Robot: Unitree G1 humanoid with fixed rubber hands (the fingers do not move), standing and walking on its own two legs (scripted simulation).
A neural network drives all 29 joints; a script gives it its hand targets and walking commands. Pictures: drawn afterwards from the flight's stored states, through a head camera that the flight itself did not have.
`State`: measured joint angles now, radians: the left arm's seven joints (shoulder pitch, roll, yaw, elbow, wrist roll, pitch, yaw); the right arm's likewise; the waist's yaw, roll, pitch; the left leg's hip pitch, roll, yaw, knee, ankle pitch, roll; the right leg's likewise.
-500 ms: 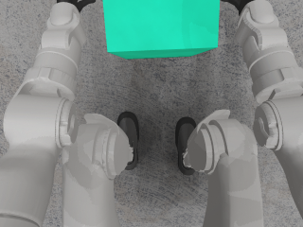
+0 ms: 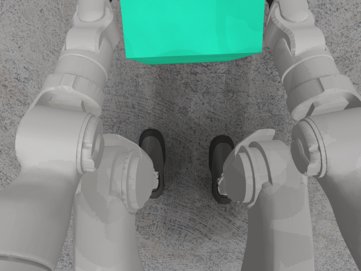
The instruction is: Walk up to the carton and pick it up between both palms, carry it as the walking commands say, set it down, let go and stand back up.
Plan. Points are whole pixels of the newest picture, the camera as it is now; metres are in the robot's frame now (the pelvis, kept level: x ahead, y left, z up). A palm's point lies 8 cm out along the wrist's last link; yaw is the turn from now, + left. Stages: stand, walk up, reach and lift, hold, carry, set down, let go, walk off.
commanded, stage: reach and lift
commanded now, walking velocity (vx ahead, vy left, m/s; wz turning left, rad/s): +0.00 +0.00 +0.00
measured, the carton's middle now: (188, 2) +0.55 +0.01 -0.24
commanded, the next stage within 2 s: none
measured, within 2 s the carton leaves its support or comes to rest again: leaves its support in 0.64 s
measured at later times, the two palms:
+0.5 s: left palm out of the picture +0.55 +0.15 -0.18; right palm out of the picture +0.55 -0.14 -0.18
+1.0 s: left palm out of the picture +0.54 +0.15 -0.12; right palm out of the picture +0.54 -0.14 -0.11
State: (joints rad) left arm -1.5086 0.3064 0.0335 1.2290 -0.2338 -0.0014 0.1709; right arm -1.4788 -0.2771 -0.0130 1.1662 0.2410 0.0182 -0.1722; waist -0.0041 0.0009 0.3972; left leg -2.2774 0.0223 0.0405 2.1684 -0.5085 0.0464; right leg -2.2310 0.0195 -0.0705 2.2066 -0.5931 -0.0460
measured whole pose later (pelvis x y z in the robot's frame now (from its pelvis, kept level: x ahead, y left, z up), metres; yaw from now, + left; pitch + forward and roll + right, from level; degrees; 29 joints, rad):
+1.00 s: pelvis +0.01 +0.01 +0.00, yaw -2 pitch +38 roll +0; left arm -1.31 0.18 0.29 0.91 -0.02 0.23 0.16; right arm -1.32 -0.15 -0.30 0.89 -0.02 0.24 -0.12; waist 0.01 0.00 0.19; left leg -2.29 -0.05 0.01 2.16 -0.54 0.01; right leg -2.26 0.07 -0.03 2.18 -0.59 -0.01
